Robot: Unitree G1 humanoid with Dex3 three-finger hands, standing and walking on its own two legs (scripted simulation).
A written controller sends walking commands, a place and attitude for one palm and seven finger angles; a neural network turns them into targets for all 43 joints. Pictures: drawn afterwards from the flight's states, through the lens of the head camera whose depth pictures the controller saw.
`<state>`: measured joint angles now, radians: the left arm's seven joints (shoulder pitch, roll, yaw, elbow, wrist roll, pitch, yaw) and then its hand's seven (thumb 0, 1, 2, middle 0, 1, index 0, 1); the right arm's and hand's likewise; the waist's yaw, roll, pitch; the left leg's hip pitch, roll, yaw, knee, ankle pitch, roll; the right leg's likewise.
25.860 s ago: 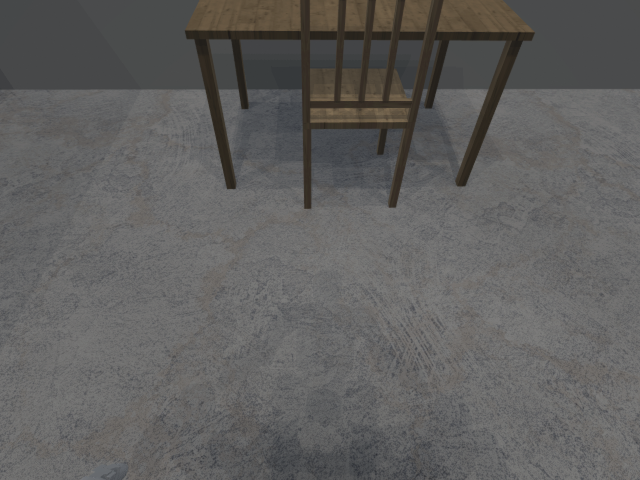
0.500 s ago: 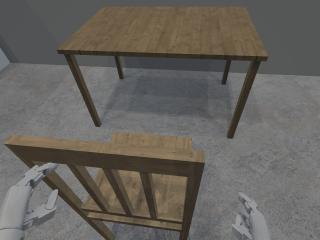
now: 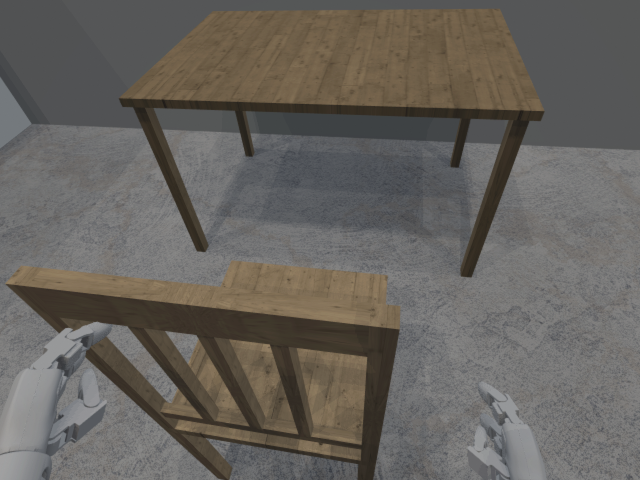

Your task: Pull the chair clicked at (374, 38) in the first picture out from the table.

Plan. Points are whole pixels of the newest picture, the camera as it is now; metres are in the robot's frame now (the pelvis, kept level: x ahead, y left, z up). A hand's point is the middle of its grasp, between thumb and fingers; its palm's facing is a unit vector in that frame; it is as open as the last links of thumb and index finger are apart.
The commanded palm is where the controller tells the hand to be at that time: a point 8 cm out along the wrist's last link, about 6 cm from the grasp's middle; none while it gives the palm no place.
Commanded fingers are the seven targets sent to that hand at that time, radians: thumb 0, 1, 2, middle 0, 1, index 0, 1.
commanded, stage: step back with the hand held close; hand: left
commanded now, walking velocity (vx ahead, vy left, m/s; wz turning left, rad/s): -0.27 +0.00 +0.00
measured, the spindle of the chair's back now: (238, 384) +0.24 +0.18 -0.07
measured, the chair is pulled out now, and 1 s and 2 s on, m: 0.67 0.67 0.67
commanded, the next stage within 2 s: stop stepping back and stand still in 1.02 s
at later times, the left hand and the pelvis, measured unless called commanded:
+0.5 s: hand out of the picture +0.12 +0.28 +0.19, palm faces +0.44 -0.72 -0.54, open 7.3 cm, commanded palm +0.06 +0.31 +0.18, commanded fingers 0.00 0.90 0.90 -0.20 -0.30 -0.20 -0.30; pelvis -0.08 +0.02 +0.00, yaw -1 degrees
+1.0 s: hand out of the picture +0.06 +0.29 +0.17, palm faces +0.36 -0.75 -0.55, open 7.5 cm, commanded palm -0.01 +0.33 +0.18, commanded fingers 0.00 0.90 0.90 -0.20 -0.30 -0.20 -0.30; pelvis -0.16 +0.03 -0.01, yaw -2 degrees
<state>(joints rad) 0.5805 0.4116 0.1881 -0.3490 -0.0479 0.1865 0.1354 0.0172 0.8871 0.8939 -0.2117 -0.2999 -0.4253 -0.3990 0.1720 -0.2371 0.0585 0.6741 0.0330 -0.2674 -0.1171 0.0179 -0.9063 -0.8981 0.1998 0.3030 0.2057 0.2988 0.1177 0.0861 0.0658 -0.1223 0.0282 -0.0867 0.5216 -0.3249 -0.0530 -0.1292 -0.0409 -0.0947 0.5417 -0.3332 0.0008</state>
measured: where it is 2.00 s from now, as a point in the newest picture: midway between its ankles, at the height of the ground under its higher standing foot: outside the picture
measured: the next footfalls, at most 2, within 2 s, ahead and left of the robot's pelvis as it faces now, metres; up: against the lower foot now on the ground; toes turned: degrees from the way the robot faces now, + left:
right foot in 0.82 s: -0.09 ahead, -0.10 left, +0.00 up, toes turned -2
left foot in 1.22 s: -0.16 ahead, +0.18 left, +0.00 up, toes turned +1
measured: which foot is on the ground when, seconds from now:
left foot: down 0.00-1.00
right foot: down 0.00-0.68, up 0.70-0.80, down 0.82-1.00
